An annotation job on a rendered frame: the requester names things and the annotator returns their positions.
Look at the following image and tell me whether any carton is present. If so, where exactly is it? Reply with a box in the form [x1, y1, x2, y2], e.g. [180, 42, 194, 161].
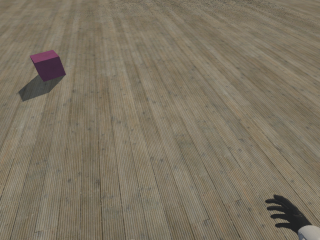
[30, 50, 66, 82]

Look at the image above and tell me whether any robot right hand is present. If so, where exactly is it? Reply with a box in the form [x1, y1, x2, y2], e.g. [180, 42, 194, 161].
[265, 194, 312, 235]

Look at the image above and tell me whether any robot right forearm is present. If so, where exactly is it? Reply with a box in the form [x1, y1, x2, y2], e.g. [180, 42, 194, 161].
[298, 225, 320, 240]

